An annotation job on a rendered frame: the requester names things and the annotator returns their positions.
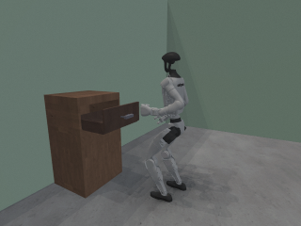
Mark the drawer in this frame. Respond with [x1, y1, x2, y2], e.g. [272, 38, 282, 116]
[80, 102, 139, 135]

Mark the cabinet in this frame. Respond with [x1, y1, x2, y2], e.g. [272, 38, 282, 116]
[43, 90, 122, 198]

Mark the handle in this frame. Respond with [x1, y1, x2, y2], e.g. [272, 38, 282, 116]
[120, 114, 134, 120]

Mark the robot shin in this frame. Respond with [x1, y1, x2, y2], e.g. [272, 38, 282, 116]
[145, 159, 167, 196]
[161, 154, 182, 185]

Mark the robot left upper arm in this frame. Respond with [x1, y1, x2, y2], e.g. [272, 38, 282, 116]
[160, 77, 184, 110]

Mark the left robot hand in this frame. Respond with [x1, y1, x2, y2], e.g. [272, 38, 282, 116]
[140, 104, 151, 117]

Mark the robot right shin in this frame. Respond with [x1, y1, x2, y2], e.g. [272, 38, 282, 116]
[161, 154, 182, 185]

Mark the right robot hand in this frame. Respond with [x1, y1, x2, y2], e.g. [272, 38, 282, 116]
[154, 115, 169, 124]

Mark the robot left shin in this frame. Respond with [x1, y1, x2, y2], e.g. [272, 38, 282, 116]
[145, 159, 167, 196]

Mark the robot right upper arm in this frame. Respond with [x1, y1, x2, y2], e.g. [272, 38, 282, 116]
[182, 78, 189, 106]

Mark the robot left forearm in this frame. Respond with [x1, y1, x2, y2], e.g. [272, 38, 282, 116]
[150, 101, 182, 117]

